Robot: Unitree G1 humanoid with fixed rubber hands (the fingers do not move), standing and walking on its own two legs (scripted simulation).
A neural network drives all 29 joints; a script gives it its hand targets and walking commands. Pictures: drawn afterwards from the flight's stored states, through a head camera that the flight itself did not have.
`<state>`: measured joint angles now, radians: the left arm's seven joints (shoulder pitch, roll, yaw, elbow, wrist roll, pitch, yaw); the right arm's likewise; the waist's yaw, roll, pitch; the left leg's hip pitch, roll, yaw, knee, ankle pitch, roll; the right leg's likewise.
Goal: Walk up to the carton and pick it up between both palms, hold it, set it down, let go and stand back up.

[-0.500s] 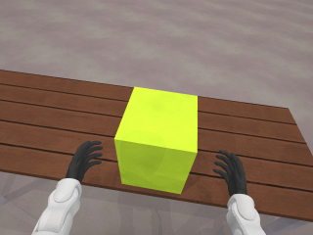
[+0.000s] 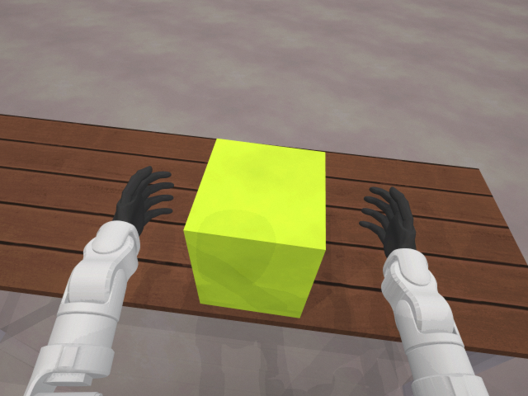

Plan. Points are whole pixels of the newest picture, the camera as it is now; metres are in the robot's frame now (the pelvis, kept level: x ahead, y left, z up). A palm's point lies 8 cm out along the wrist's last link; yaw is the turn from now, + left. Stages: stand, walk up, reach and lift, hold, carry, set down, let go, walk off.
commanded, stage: reach and lift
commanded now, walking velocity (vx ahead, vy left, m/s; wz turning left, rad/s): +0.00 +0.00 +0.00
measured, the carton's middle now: (259, 231) +0.41 +0.03 -0.02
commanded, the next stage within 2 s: none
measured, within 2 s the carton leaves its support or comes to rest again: neither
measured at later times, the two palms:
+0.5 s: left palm (141, 154) +0.41 +0.21 +0.16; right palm (399, 183) +0.40 -0.18 +0.14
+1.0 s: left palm (155, 201) +0.40 +0.20 +0.06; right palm (368, 219) +0.39 -0.15 +0.06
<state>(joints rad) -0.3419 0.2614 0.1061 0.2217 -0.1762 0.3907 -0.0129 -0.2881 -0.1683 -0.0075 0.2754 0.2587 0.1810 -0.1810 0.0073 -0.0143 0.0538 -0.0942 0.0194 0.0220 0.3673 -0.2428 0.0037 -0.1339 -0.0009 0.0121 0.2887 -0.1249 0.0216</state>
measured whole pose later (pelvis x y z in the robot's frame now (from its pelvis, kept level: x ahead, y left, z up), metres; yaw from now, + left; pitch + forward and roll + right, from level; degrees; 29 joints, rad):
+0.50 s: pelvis -0.01 +0.00 +0.00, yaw +1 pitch +2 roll -1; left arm -0.80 0.34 0.09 0.66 -0.18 0.40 0.01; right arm -0.73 -0.19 -0.05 0.63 0.27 0.28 -0.20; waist -0.04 -0.02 -0.02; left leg -0.19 0.02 0.00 0.39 -0.23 0.00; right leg -0.22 0.00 -0.01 0.30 -0.12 0.02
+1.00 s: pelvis +0.00 -0.01 +0.00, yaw +2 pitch +6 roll -2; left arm -0.79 0.26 0.05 1.10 -0.13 -0.02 0.01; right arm -0.72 -0.08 -0.08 1.00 0.17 -0.02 -0.18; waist -0.03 -0.01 -0.06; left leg -0.31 0.03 -0.02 0.46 -0.25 -0.01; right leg -0.32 0.00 -0.03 0.34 -0.13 0.01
